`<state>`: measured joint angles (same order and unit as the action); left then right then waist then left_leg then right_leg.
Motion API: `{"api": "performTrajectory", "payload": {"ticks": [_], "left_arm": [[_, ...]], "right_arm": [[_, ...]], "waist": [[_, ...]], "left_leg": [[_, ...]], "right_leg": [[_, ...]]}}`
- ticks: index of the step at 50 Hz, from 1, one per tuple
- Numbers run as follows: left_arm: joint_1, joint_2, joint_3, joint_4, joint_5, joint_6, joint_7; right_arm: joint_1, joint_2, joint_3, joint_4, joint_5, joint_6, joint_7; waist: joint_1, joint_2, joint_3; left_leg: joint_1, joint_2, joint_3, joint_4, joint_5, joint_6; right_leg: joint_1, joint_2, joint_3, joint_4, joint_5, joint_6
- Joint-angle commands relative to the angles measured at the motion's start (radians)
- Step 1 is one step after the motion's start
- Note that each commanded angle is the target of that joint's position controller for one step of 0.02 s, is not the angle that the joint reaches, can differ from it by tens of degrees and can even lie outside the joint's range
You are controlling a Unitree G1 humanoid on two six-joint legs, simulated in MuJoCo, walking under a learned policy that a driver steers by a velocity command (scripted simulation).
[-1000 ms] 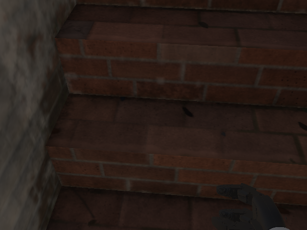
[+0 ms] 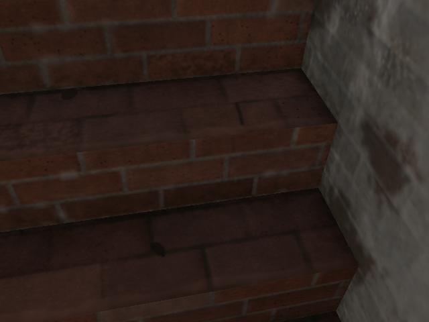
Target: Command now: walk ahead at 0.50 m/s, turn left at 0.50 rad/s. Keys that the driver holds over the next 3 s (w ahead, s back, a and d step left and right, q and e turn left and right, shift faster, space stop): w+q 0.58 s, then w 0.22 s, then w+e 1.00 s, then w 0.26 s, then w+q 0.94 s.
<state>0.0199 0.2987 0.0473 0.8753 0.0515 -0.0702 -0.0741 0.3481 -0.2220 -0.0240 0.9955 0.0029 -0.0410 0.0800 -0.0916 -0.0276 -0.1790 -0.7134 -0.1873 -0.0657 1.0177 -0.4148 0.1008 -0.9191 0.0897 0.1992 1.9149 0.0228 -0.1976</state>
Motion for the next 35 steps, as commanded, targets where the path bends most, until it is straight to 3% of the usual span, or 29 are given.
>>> {"api": "performTrajectory", "payload": {"ticks": [1,2,3,4,6,7,9,11,12,13,14,15,16,17,18,19,20,21,22,23,24,25,26,27,29,30,32,33,35], "left_arm": [[0.114,-0.088,-0.037,-0.026,0.01,0.029,0.034],[0.097,-0.052,-0.036,-0.066,-0.01,0.039,0.05],[0.036,-0.027,-0.033,-0.092,-0.03,0.053,0.043],[-0.01,-0.031,-0.037,-0.108,-0.024,0.058,0.043],[-0.094,-0.109,-0.071,-0.134,0.006,0.055,0.039],[-0.109,-0.101,-0.077,-0.147,0.011,0.042,0.036],[-0.152,-0.078,-0.082,-0.169,-0.006,0.015,0.032],[-0.24,-0.089,-0.085,-0.268,-0.002,0.001,0.044],[-0.359,-0.085,-0.076,-0.302,-0.012,0.008,0.048],[-0.349,-0.087,-0.077,-0.332,-0.013,0.022,0.056],[-0.518,-0.103,-0.09,-0.4,0.003,0.056,0.043],[-0.517,-0.164,-0.11,-0.438,-0.012,0.083,0.006],[-0.3,-0.148,-0.096,-0.373,-0.042,0.067,-0.017],[-0.098,-0.009,-0.063,-0.31,-0.047,0.066,-0.028],[0.108,0.1,-0.012,-0.23,-0.031,0.058,-0.018],[0.405,0.138,0.011,-0.156,-0.006,0.056,0.013],[0.481,0.148,0.019,-0.133,0.042,0.092,0.024],[0.441,0.126,0.01,-0.112,0.019,0.074,0.018],[0.226,-0.011,0.007,-0.015,-0.099,0.034,0.118],[0.168,-0.037,-0.001,-0.011,-0.109,0.012,0.15],[0.15,-0.117,-0.023,0.018,-0.087,0.001,0.158],[0.139,-0.136,-0.036,0.033,-0.005,-0.013,0.085],[0.223,-0.149,-0.033,0.058,-0.005,-0.023,0.084],[0.222,-0.174,-0.038,0.037,-0.008,-0.018,0.093],[0.24,-0.152,-0.04,0.072,0.033,-0.012,0.064],[0.298,-0.134,-0.041,0.101,0.047,-0.004,0.042],[0.375,-0.14,-0.056,0.168,0.089,0.001,0.024],[0.395,-0.144,-0.075,0.182,0.106,-0.02,0.02],[0.394,-0.102,-0.077,0.199,0.112,-0.043,0.011]], "right_arm": [[-0.125,0.012,0.01,0.0,-0.003,-0.051,0.023],[-0.26,-0.025,0.002,-0.075,0.003,-0.066,0.015],[-0.234,-0.062,-0.001,-0.084,0.003,-0.075,0.0],[-0.164,-0.057,0.008,-0.068,-0.001,-0.08,-0.013],[0.154,-0.004,0.033,0.093,-0.049,-0.067,-0.026],[0.304,0.014,0.04,0.154,-0.048,-0.072,-0.039],[0.371,0.022,0.042,0.179,-0.065,-0.072,-0.033],[0.384,-0.028,0.018,0.174,-0.071,-0.067,-0.019],[0.315,-0.004,0.036,0.151,-0.095,-0.065,-0.005],[0.243,-0.044,0.023,0.11,-0.099,-0.062,0.001],[0.083,-0.082,0.005,0.03,-0.019,-0.035,0.003],[0.169,-0.116,-0.003,0.079,-0.011,-0.027,0.001],[0.074,-0.182,-0.02,0.028,0.004,-0.038,0.022],[0.035,-0.312,-0.072,-0.021,0.051,-0.055,0.026],[0.028,-0.286,-0.085,-0.021,0.034,-0.08,0.038],[0.152,-0.034,-0.024,-0.021,-0.052,-0.087,0.076],[0.105,0.093,0.001,0.02,-0.088,-0.041,0.117],[-0.065,0.061,-0.007,0.0,-0.053,-0.037,0.118],[-0.279,0.059,-0.057,-0.208,-0.132,-0.022,-0.003],[-0.255,0.118,-0.04,-0.212,-0.121,0.009,-0.035],[-0.235,0.147,-0.026,-0.225,-0.112,0.041,-0.045],[-0.048,0.141,0.027,-0.097,0.007,0.034,0.036],[-0.08,0.097,0.018,-0.116,0.025,0.023,0.057],[-0.141,0.068,0.025,-0.138,0.005,0.014,0.058],[-0.24,0.078,0.056,-0.191,0.003,0.021,0.06],[-0.262,0.077,0.066,-0.189,0.022,0.033,0.059],[-0.341,0.161,0.115,-0.253,0.019,0.04,0.031],[-0.414,0.149,0.124,-0.278,0.023,0.026,0.006],[-0.529,0.098,0.127,-0.336,0.023,0.035,0.004]], "waist": [[0.183,0.007,0.132],[0.198,0.028,0.129],[0.153,0.076,0.102],[0.116,0.066,0.064],[0.021,0.187,0.12],[-0.002,0.2,0.089],[-0.026,0.152,0.174],[0.021,0.127,0.202],[0.025,0.084,0.196],[0.041,0.135,0.157],[0.082,0.13,0.111],[0.102,0.252,0.027],[0.202,0.287,0.02],[0.273,0.198,-0.139],[0.306,0.105,-0.227],[0.269,-0.166,-0.564],[0.335,-0.344,-0.317],[0.33,-0.269,0.03],[0.143,-0.084,-0.036],[0.066,0.038,0.079],[0.014,0.065,0.149],[0.067,-0.101,0.237],[0.089,-0.013,0.237],[0.095,0.024,0.191],[0.065,0.042,0.16],[0.082,0.007,0.148],[0.053,0.019,0.174],[0.055,0.026,0.215],[0.039,0.027,0.203]], "left_leg": [[0.001,0.135,-0.42,-0.484,-0.252,0.085],[-0.153,0.122,-0.415,-0.552,-0.264,0.093],[-0.204,0.142,-0.458,-0.555,-0.243,0.131],[-0.106,0.181,-0.521,-0.566,-0.209,0.154],[0.266,0.266,-0.674,-0.535,-0.15,0.189],[0.401,0.268,-0.709,-0.486,-0.09,0.179],[0.574,0.294,-0.661,-0.467,0.032,0.164],[0.492,0.282,-0.621,-0.535,0.018,0.116],[0.279,0.216,-0.599,-0.612,-0.107,0.113],[0.133,0.22,-0.597,-0.668,-0.15,0.124],[-0.177,0.229,-0.545,-0.933,-0.079,0.179],[-0.226,0.319,-0.636,-0.995,0.212,0.237],[-0.031,0.392,-0.573,-0.857,1.104,0.235],[0.326,0.373,-0.429,-0.659,1.9,0.214],[0.521,0.337,-0.358,-0.394,2.141,0.17],[0.25,0.203,-0.361,-0.017,1.668,0.139],[-0.185,-0.016,-0.333,0.471,0.523,0.076],[-0.499,0.085,-0.27,0.907,0.564,0.1],[-0.189,0.106,-0.122,0.926,0.442,0.059],[-0.263,0.09,-0.164,1.017,0.468,0.066],[-0.316,0.083,-0.156,1.124,0.451,0.068],[-0.599,0.116,-0.261,1.047,0.449,0.118],[-0.716,0.131,-0.164,1.026,0.331,0.129],[-0.741,0.158,-0.117,1.076,0.271,0.139],[-0.831,0.229,-0.067,1.122,0.256,0.155],[-0.898,0.232,-0.052,1.248,0.255,0.159],[-1.123,0.259,-0.054,1.537,0.153,0.205],[-1.194,0.261,-0.074,1.467,0.154,0.214],[-1.112,0.315,0.047,1.369,0.213,0.217]], "right_leg": [[-0.282,-0.085,-0.078,0.097,-0.097,0.048],[-0.154,-0.09,-0.143,0.018,-0.122,0.11],[-0.119,-0.072,-0.176,0.174,-0.184,0.157],[-0.18,-0.07,-0.178,0.22,-0.207,0.185],[-0.594,-0.073,-0.072,0.497,-0.325,0.128],[-0.704,-0.062,-0.045,0.585,-0.367,0.093],[-0.902,-0.104,-0.061,0.564,-0.432,0.052],[-0.88,-0.19,-0.126,0.322,-0.425,0.007],[-0.645,-0.181,-0.191,0.156,-0.353,0.018],[-0.48,-0.208,-0.194,0.059,-0.258,0.037],[-0.067,-0.153,-0.31,-0.269,-0.571,0.087],[0.203,-0.12,-0.292,-0.361,-0.531,0.123],[0.24,-0.061,-0.308,-0.336,-0.43,0.15],[0.258,0.011,-0.362,-0.58,-0.415,0.166],[0.39,0.0,-0.243,-0.858,-0.353,0.118],[0.937,-0.205,0.303,-1.035,-0.041,-0.138],[0.905,-0.498,0.957,-1.477,-0.431,-0.324],[0.654,-0.439,0.906,-1.49,-0.991,-0.221],[0.486,-0.382,0.699,-1.446,-1.245,-0.075],[0.376,-0.411,0.539,-1.377,-1.094,-0.004],[0.317,-0.379,0.379,-1.328,-1.012,0.053],[0.523,-0.254,0.028,-1.358,-0.541,0.053],[0.632,-0.244,-0.008,-1.425,-0.472,0.057],[0.644,-0.307,0.042,-1.476,-0.458,0.006],[0.61,-0.357,0.017,-1.55,-0.455,-0.022],[0.623,-0.37,0.006,-1.591,-0.48,-0.034],[0.685,-0.411,-0.007,-1.64,-0.461,-0.043],[0.722,-0.377,-0.059,-1.677,-0.505,-0.024],[0.637,-0.359,-0.151,-1.765,-0.486,-0.018]]}}
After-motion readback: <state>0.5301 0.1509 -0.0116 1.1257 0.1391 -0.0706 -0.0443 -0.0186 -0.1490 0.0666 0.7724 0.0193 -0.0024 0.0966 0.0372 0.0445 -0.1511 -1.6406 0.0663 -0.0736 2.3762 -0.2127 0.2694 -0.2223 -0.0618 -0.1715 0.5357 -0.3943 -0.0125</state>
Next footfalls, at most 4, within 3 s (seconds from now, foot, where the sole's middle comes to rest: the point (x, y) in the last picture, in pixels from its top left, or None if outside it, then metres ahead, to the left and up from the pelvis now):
0.34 right None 0.32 -0.19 -0.49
0.90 left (111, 268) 0.51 0.20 -0.29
1.36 right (173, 118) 0.74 0.05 -0.08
1.78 left None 0.98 0.31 0.14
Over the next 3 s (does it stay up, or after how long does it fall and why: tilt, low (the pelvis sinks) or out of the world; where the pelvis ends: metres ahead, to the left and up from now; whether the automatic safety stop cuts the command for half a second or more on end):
stays up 1.25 0.08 1.10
